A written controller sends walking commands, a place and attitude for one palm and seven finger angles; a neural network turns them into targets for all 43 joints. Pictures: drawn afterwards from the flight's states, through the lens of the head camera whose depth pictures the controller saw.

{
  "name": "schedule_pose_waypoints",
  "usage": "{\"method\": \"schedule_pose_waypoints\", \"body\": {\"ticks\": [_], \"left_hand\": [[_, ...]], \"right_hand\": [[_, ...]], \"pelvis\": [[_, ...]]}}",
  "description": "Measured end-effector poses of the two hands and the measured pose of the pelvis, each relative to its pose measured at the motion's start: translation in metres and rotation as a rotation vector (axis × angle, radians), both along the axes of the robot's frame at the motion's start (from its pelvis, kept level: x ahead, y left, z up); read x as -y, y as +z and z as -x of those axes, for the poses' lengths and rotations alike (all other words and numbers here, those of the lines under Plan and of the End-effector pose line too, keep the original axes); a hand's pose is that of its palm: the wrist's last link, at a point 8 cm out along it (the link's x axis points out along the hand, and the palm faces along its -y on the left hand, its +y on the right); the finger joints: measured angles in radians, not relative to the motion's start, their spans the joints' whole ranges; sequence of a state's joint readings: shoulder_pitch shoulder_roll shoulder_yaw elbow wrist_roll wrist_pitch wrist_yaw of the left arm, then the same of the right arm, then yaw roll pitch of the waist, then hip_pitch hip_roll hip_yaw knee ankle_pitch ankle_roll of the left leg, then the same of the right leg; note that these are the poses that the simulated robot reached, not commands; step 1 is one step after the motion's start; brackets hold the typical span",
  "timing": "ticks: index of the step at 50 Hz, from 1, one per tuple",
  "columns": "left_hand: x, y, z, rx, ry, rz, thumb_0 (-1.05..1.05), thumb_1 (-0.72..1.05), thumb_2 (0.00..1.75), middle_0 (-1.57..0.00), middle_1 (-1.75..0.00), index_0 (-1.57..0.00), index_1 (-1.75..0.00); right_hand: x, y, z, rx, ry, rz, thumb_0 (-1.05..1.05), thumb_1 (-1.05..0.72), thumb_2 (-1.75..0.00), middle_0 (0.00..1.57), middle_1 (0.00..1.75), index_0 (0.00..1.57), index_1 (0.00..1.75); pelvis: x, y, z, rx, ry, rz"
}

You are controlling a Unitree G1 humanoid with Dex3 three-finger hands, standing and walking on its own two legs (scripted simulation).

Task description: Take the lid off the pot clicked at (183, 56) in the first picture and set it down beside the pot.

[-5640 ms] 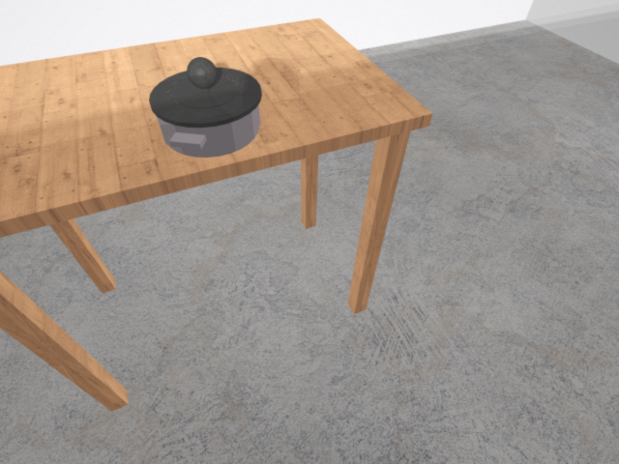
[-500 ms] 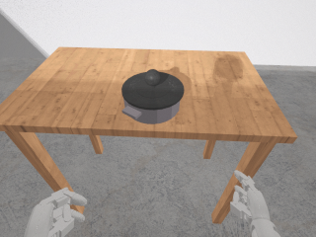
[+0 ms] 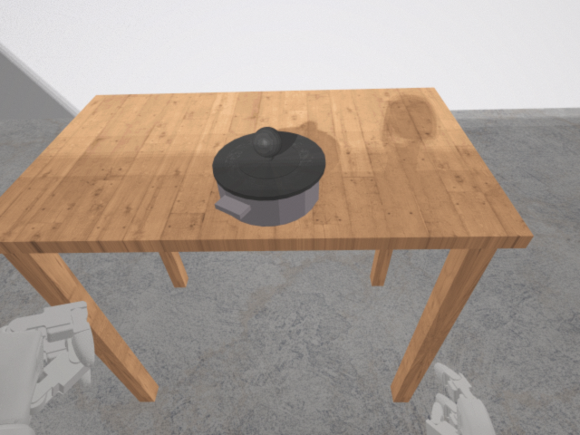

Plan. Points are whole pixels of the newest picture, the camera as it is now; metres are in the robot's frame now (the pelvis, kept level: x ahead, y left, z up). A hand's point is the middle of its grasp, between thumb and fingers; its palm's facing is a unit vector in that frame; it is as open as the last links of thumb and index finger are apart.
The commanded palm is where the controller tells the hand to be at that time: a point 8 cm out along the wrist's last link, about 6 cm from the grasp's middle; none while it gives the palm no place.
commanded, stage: raise the hand higher, near the body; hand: left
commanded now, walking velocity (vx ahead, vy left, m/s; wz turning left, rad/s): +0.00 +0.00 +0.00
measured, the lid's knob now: (267, 142) +0.51 +0.10 +0.17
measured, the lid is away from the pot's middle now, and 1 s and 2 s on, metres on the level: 0.00 0.00 0.00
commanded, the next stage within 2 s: reach forward and open the fingers in 0.50 s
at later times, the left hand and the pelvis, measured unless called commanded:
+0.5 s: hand (63, 302) +0.17 +0.24 +0.20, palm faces +0.42 -0.82 -0.40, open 3.1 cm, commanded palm +0.12 +0.28 +0.22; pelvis +0.00 +0.01 +0.00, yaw +0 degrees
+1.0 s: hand (49, 272) +0.20 +0.27 +0.20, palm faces +0.25 -0.09 -0.96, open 3.1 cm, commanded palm +0.17 +0.27 +0.26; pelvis -0.02 +0.01 +0.00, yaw +2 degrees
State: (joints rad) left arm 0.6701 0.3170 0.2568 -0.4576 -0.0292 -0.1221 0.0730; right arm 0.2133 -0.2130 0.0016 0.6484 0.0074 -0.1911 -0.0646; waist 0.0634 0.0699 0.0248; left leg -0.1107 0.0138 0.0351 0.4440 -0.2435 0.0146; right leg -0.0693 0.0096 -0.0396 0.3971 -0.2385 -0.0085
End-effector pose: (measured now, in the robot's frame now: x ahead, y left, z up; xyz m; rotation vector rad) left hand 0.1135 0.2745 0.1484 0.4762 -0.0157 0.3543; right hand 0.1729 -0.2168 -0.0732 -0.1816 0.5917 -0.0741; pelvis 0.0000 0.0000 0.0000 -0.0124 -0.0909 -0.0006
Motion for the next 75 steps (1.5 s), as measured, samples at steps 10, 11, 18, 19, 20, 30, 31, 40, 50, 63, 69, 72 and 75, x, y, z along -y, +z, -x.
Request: {"method": "schedule_pose_waypoints", "body": {"ticks": [10,11,18,19,20,30,31,40,50,63,69,72,75], "left_hand": [[-0.002,0.024,-0.009,0.130,-0.022,-0.018,0.02,0.89,0.90,-1.30,-1.49,-1.31,-1.50],[-0.002,0.026,-0.010,0.142,-0.024,-0.020,0.02,0.89,0.90,-1.30,-1.49,-1.31,-1.50],[-0.002,0.045,-0.015,0.224,-0.042,-0.041,0.02,0.89,0.90,-1.30,-1.49,-1.31,-1.50],[-0.002,0.047,-0.016,0.232,-0.044,-0.046,0.02,0.89,0.90,-1.30,-1.49,-1.31,-1.50],[-0.003,0.050,-0.016,0.241,-0.045,-0.051,0.02,0.89,0.90,-1.30,-1.49,-1.31,-1.50],[-0.002,0.078,-0.021,0.349,-0.065,-0.105,0.02,0.89,0.90,-1.31,-1.49,-1.31,-1.50],[-0.003,0.080,-0.021,0.360,-0.067,-0.111,0.02,0.89,0.90,-1.31,-1.49,-1.31,-1.50],[0.005,0.099,-0.034,0.074,0.070,-0.780,0.01,0.80,0.97,-1.29,-1.38,-1.30,-1.39],[0.003,0.101,-0.057,-0.154,0.055,-0.943,0.01,0.55,1.14,-1.23,-1.08,-1.24,-1.09],[0.013,0.115,-0.089,-0.303,-0.073,-1.030,0.00,0.12,1.41,-1.12,-0.63,-1.12,-0.63],[0.021,0.122,-0.101,-0.322,-0.125,-1.058,0.00,-0.09,1.54,-1.05,-0.41,-1.06,-0.42],[0.022,0.126,-0.106,-0.330,-0.137,-1.067,0.00,-0.20,1.60,-1.02,-0.31,-1.02,-0.32],[0.024,0.129,-0.112,-0.331,-0.146,-1.064,0.00,-0.28,1.65,-0.99,-0.22,-0.99,-0.23]], "right_hand": [[-0.005,0.018,-0.022,0.073,0.039,0.022,0.01,-0.91,-0.89,0.20,0.30,0.20,0.30],[-0.007,0.019,-0.024,0.075,0.045,0.021,0.01,-0.91,-0.89,0.20,0.30,0.20,0.30],[-0.022,0.017,-0.027,0.066,0.087,0.002,0.01,-0.90,-0.89,0.20,0.30,0.20,0.30],[-0.024,0.016,-0.026,0.061,0.091,-0.001,0.01,-0.90,-0.89,0.20,0.30,0.20,0.30],[-0.025,0.015,-0.025,0.056,0.095,-0.004,0.01,-0.90,-0.89,0.21,0.30,0.20,0.30],[-0.027,0.004,-0.013,-0.002,0.098,-0.010,0.01,-0.90,-0.89,0.21,0.30,0.21,0.30],[-0.026,0.003,-0.012,-0.007,0.095,-0.009,0.01,-0.90,-0.89,0.21,0.30,0.21,0.30],[-0.017,-0.010,-0.025,-0.118,0.121,-0.019,0.01,-0.90,-0.89,0.21,0.30,0.20,0.30],[-0.027,-0.002,-0.052,-0.053,0.148,-0.071,0.01,-0.91,-0.89,0.20,0.30,0.20,0.30],[-0.024,0.000,-0.036,-0.047,0.173,-0.080,0.01,-0.91,-0.89,0.20,0.30,0.20,0.30],[-0.010,-0.011,-0.016,-0.085,0.141,-0.070,0.01,-0.91,-0.89,0.20,0.30,0.20,0.30],[-0.003,-0.015,-0.007,-0.100,0.122,-0.068,0.01,-0.91,-0.89,0.20,0.30,0.20,0.30],[0.002,-0.018,0.001,-0.108,0.106,-0.068,0.01,-0.91,-0.89,0.20,0.30,0.20,0.30]], "pelvis": [[-0.003,0.001,-0.001,0.010,0.000,0.001],[-0.004,0.001,-0.001,0.012,0.001,0.001],[-0.006,0.001,-0.001,0.017,0.002,0.001],[-0.006,0.001,-0.001,0.017,0.002,0.001],[-0.006,0.001,-0.001,0.017,0.001,0.002],[-0.008,0.002,0.000,0.020,-0.002,0.003],[-0.008,0.002,0.000,0.020,-0.002,0.002],[-0.009,-0.004,0.012,-0.035,0.003,-0.012],[-0.005,-0.003,0.020,-0.028,0.028,-0.015],[0.005,-0.001,0.032,-0.015,0.034,-0.016],[0.005,-0.001,0.037,-0.019,0.031,-0.017],[0.006,-0.001,0.040,-0.020,0.030,-0.018],[0.005,-0.002,0.042,-0.021,0.028,-0.019]]}}
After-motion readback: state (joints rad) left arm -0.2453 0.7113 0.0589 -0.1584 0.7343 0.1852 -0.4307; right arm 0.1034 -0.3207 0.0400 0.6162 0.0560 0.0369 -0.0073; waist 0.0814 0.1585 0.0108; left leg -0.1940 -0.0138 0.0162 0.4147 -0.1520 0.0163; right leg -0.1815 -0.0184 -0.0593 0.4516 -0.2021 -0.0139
